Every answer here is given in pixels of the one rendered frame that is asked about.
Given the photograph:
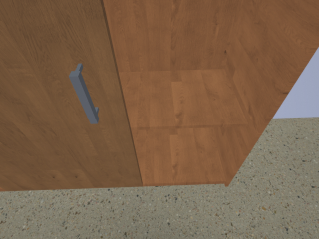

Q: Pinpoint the wardrobe door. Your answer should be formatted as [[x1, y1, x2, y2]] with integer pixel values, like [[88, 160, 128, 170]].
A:
[[0, 0, 143, 192]]

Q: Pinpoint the handle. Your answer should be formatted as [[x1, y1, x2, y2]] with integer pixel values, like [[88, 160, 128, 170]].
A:
[[69, 63, 99, 124]]

